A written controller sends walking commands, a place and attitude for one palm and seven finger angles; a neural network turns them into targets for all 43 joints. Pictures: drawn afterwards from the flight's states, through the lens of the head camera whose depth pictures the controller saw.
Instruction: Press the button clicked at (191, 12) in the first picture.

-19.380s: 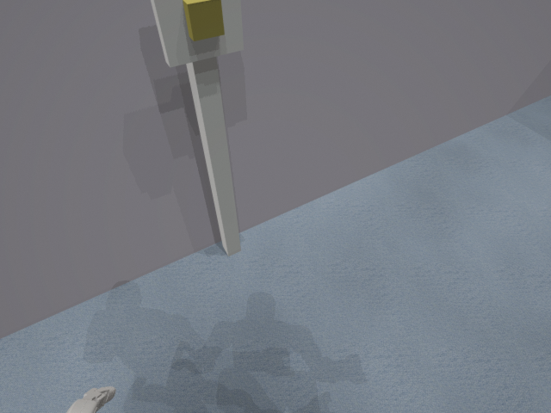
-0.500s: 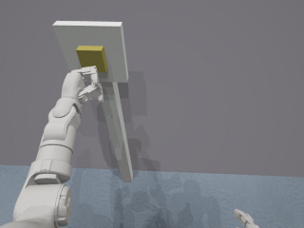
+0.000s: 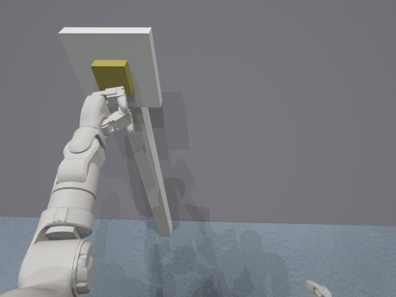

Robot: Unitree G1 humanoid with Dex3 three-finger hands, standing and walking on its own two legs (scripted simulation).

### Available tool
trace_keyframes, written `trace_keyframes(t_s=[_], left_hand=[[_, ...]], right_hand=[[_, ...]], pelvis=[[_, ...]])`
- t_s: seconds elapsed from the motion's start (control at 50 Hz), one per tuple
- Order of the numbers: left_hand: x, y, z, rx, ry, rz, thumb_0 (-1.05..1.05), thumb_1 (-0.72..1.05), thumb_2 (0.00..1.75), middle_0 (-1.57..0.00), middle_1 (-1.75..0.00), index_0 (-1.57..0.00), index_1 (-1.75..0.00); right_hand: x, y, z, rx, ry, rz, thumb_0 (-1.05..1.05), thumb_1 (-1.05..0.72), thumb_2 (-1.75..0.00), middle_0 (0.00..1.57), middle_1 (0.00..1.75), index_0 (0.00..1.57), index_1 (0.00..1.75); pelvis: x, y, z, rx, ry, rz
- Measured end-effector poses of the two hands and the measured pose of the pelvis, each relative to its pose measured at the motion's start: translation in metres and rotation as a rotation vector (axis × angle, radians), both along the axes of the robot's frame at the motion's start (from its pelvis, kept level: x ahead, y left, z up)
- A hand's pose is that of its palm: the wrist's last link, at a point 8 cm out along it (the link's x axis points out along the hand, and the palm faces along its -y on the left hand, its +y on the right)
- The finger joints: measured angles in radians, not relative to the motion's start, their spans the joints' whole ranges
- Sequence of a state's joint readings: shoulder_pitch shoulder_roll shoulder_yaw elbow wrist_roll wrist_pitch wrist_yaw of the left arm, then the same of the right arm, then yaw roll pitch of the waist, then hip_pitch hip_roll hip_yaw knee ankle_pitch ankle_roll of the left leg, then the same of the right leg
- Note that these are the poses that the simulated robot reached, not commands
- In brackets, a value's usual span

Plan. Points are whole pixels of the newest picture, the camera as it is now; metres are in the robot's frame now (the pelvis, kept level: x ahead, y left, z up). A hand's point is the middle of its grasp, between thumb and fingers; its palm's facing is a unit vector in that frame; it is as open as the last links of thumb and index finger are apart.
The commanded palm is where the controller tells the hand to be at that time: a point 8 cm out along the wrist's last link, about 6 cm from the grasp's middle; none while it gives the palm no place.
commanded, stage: press the button with the knuckle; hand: left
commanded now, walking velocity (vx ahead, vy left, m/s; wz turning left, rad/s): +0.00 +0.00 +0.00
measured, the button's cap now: (114, 77) +0.52 +0.20 +0.20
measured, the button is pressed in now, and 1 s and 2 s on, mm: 0 13 0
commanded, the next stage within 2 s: hold the button down briefly in 0.90 s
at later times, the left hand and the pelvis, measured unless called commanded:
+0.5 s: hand (134, 101) +0.47 +0.15 +0.17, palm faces +0.01 -1.00 +0.01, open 3.0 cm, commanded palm +0.44 +0.21 +0.17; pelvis -0.01 +0.00 +0.00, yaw +0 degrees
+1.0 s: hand (131, 99) +0.47 +0.16 +0.17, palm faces -0.01 -1.00 -0.01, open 2.9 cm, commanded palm +0.48 +0.21 +0.17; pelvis -0.03 +0.01 -0.01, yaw +0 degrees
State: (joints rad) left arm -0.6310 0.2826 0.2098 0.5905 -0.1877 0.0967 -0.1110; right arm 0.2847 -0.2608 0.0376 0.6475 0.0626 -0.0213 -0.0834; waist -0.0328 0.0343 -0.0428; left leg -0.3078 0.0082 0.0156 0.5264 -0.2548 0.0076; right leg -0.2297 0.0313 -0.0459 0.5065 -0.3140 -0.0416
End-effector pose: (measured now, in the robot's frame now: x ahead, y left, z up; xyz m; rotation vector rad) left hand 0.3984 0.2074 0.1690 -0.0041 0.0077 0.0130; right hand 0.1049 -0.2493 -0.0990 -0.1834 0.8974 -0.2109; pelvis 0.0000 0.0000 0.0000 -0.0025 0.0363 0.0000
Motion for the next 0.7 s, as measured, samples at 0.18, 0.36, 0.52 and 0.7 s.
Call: trace_keyframes(t_s=[0.18,0.36,0.52,0.7], left_hand=[[0.014,-0.005,0.004,0.0,0.009,0.0,0.02,0.9,0.9,-1.3,-1.5,-1.3,-1.5],[0.031,-0.006,0.003,0.001,0.005,0.007,0.02,0.9,0.9,-1.3,-1.5,-1.3,-1.5],[0.046,-0.003,0.003,-0.004,0.009,-0.002,0.01,0.87,0.91,-1.3,-1.5,-1.3,-1.5],[0.051,0.002,0.001,-0.002,0.007,-0.009,-0.01,0.81,0.92,-1.3,-1.5,-1.31,-1.5]], right_hand=[[-0.011,-0.005,-0.001,-0.005,0.017,-0.015,0.01,-0.9,-0.9,0.2,0.3,0.2,0.3],[-0.037,-0.008,-0.008,-0.011,0.082,-0.038,0.01,-0.9,-0.9,0.2,0.3,0.2,0.3],[-0.065,-0.01,-0.013,-0.016,0.155,-0.069,0.01,-0.9,-0.9,0.2,0.3,0.2,0.3],[-0.085,-0.01,-0.015,-0.025,0.201,-0.08,0.0,-0.9,-0.9,0.2,0.3,0.2,0.3]], pelvis=[[-0.003,-0.002,-0.001,0.0,0.012,-0.001],[-0.006,-0.001,-0.002,-0.002,0.032,-0.003],[-0.005,0.0,-0.003,-0.003,0.057,-0.008],[-0.008,0.004,-0.005,-0.01,0.071,-0.004]])
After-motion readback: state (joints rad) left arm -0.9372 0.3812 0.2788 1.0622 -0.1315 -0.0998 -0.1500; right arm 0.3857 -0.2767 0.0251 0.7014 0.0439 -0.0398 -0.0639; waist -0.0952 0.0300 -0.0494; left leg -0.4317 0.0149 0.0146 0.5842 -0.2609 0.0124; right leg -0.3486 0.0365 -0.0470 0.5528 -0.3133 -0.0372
